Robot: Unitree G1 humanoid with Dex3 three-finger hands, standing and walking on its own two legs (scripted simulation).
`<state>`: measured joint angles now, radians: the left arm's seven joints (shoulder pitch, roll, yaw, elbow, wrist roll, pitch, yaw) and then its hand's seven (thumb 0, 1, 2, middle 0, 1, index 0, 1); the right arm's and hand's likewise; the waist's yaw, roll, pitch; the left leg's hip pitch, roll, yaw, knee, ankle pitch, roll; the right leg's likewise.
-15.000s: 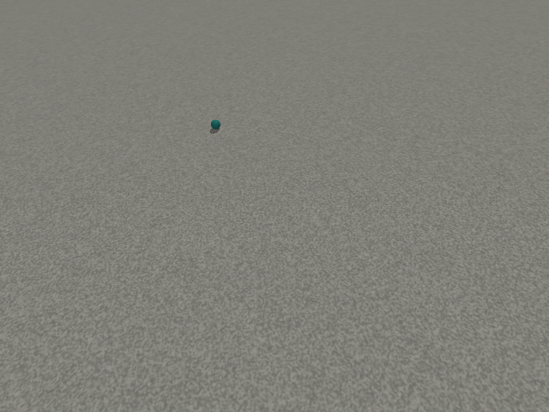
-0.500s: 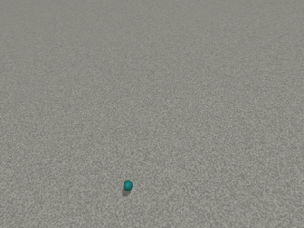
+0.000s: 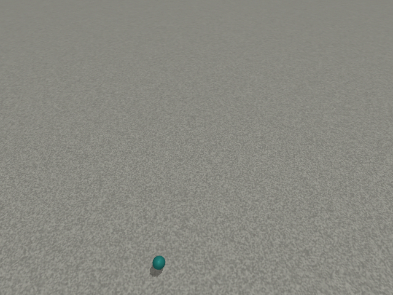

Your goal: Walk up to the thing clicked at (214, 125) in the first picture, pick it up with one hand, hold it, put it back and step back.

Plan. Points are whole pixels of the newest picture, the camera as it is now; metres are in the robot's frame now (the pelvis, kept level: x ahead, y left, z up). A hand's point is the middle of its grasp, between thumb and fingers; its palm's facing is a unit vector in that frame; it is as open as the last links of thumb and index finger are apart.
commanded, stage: walk up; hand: left
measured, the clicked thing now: (158, 262) +0.44 +0.23 -0.74
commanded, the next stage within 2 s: stand in 1.10 s
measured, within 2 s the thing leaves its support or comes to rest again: neither
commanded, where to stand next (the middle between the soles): +0.08 +0.00 m, yaw -1 degrees
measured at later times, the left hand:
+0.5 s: hand out of the picture +0.11 +0.25 -0.14, palm faces -0.01 -0.92 -0.38, open 7.4 cm
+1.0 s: hand out of the picture +0.11 +0.24 -0.14, palm faces -0.04 -0.93 -0.37, open 7.4 cm
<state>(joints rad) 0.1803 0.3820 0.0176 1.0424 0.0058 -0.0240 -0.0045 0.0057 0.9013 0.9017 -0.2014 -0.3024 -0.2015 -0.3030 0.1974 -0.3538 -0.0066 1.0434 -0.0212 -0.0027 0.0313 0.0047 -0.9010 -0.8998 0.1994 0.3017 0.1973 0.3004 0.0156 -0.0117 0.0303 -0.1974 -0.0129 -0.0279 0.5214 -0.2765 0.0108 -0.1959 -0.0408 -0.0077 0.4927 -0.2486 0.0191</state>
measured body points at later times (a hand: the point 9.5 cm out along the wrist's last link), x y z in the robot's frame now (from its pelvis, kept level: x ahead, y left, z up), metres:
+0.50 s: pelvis +0.02 -0.01 +0.01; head +0.02 -0.01 +0.46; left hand +0.11 +0.30 -0.11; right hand +0.12 -0.31 -0.12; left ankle +0.01 +0.11 -0.74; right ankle +0.01 -0.15 -0.74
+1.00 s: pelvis +0.02 -0.01 +0.01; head +0.02 -0.02 +0.46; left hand +0.11 +0.29 -0.12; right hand +0.08 -0.32 -0.13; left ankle +0.01 +0.11 -0.74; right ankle +0.01 -0.15 -0.74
